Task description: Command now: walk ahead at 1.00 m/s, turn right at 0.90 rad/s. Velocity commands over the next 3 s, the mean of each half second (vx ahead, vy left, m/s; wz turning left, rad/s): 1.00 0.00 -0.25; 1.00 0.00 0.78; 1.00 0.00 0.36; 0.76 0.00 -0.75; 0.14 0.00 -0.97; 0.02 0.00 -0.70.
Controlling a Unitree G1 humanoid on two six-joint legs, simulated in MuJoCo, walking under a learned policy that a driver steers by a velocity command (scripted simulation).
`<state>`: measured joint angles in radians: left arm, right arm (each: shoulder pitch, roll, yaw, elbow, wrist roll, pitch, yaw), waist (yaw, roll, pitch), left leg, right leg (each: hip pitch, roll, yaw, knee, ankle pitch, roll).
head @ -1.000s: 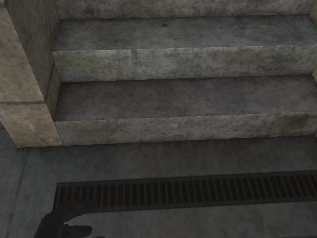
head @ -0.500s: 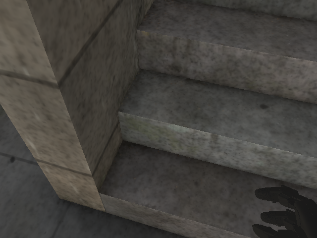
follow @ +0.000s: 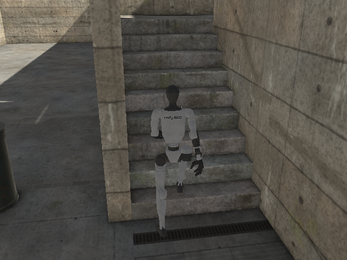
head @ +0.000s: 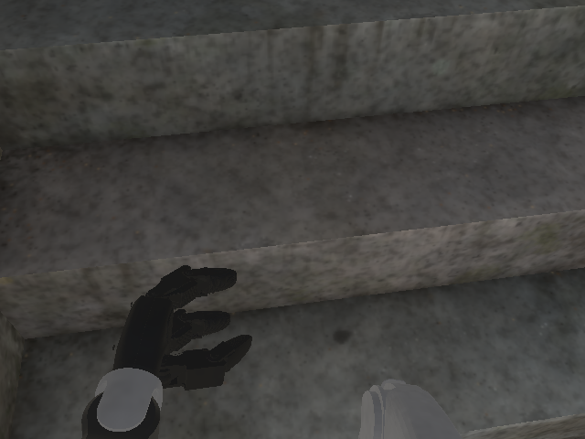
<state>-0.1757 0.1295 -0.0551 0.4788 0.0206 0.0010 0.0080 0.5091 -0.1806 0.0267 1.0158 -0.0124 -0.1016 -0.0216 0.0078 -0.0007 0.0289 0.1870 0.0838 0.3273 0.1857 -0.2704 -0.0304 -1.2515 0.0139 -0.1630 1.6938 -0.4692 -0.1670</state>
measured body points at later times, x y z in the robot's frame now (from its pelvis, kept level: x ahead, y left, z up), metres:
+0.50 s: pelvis +0.42 -0.04 +0.32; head +0.43 -0.06 +0.77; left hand +0.61 +0.19 +0.23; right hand +0.50 -0.30 +0.20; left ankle +0.39 +0.00 -0.36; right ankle +0.29 -0.13 -0.14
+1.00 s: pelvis +0.80 -0.05 +0.58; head +0.82 -0.03 +1.03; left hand +0.69 +0.21 +0.44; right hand +1.16 -0.14 +0.63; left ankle +0.90 +0.08 +0.09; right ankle +0.70 -0.19 -0.16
